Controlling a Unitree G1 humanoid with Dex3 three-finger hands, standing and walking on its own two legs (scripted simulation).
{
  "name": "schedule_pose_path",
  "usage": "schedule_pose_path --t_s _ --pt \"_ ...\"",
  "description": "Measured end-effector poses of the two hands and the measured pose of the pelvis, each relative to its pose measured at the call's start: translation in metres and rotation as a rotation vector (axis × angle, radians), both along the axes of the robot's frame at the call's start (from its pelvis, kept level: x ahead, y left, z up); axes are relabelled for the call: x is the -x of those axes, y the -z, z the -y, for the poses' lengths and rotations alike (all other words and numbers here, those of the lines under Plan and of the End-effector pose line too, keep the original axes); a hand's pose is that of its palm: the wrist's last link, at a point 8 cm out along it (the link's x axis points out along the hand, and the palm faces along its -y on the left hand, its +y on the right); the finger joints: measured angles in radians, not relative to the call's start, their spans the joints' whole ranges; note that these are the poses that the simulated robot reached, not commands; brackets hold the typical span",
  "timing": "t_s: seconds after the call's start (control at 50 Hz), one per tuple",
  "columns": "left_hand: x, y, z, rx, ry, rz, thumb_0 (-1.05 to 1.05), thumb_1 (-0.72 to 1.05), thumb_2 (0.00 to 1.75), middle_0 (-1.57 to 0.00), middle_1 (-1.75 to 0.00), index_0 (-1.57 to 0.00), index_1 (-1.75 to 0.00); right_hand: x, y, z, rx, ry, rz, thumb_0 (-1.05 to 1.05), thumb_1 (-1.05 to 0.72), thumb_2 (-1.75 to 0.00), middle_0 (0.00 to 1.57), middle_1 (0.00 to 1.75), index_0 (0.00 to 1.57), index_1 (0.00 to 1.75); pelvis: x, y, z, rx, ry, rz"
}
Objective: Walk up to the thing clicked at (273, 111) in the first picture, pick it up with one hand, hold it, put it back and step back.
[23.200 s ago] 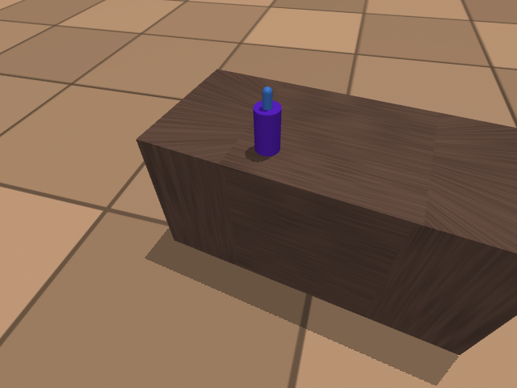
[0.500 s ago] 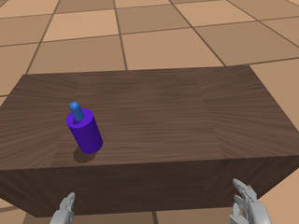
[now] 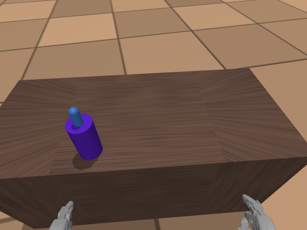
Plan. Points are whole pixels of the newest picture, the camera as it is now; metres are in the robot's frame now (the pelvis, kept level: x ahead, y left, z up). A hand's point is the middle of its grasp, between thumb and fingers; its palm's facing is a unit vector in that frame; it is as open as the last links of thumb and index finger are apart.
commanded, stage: home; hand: left
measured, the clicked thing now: (82, 132) +0.45 +0.23 +0.00
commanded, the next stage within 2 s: stand in 0.36 s
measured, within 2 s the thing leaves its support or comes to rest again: neither
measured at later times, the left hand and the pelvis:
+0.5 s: hand out of the picture +0.08 +0.26 -0.11, palm faces -0.01 -0.94 -0.35, open 17.4 cm; pelvis +0.01 +0.02 +0.04, yaw +0 degrees
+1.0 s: hand out of the picture +0.05 +0.25 -0.09, palm faces +0.00 -0.94 -0.35, open 8.1 cm; pelvis +0.00 +0.01 +0.07, yaw +0 degrees
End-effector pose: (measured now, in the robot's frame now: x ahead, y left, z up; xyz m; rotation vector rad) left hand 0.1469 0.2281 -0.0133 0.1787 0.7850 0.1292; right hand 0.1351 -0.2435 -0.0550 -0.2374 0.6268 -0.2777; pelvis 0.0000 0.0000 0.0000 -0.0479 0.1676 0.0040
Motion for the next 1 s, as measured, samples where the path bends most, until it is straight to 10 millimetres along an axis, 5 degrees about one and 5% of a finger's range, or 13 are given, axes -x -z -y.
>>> schedule_pose_path --t_s 0.1,0.2,0.38,0.56,0.82,1.0 --pt "0.002 0.004 -0.003 -0.024 0.015 0.005 -0.01 -0.55 0.06 -0.05 -0.05 -0.05 -0.05 -0.002 0.002 -0.004 0.016 -0.039 -0.013 0.01 -0.9 -0.9 0.2 0.3 0.21 0.3 0.003 -0.001 -0.001 -0.003 -0.001 0.02" --pt "0.006 0.033 -0.029 -0.125 0.069 -0.026 -0.01 -0.54 0.06 -0.06 -0.05 -0.06 -0.05 0.007 0.018 0.008 0.064 -0.201 -0.296 0.01 -0.9 -0.9 0.2 0.3 0.21 0.3 0.007 -0.013 -0.002 -0.04 -0.004 0.099" --pt "0.052 0.058 -0.071 -0.146 0.005 -0.253 -0.01 -0.53 0.06 -0.06 -0.05 -0.06 -0.05 0.033 0.009 0.037 0.057 -0.084 -0.464 0.01 -0.89 -0.9 0.2 0.3 0.21 0.3 -0.005 -0.03 -0.011 -0.039 0.011 0.147" --pt "0.076 0.06 -0.078 -0.134 -0.048 -0.351 -0.01 -0.49 0.11 -0.09 -0.09 -0.09 -0.1 0.042 0.006 0.03 0.026 -0.042 -0.518 0.01 -0.9 -0.9 0.2 0.3 0.21 0.3 -0.009 -0.043 -0.016 -0.034 0.007 0.19" --pt "0.095 0.045 -0.071 -0.129 -0.064 -0.407 0.0 0.24 0.71 -0.19 -0.27 -0.19 -0.28 0.053 0.004 0.021 -0.044 -0.037 -0.553 0.0 -0.9 -0.9 0.2 0.3 0.21 0.3 -0.001 -0.062 -0.012 -0.045 -0.001 0.23" --pt "0.103 0.04 -0.069 -0.138 -0.075 -0.441 0.0 0.75 0.87 -0.2 -0.3 -0.2 -0.3 0.07 0.002 0.038 -0.041 -0.004 -0.602 0.0 -0.9 -0.9 0.2 0.3 0.21 0.3 0.003 -0.067 -0.005 -0.048 -0.005 0.24"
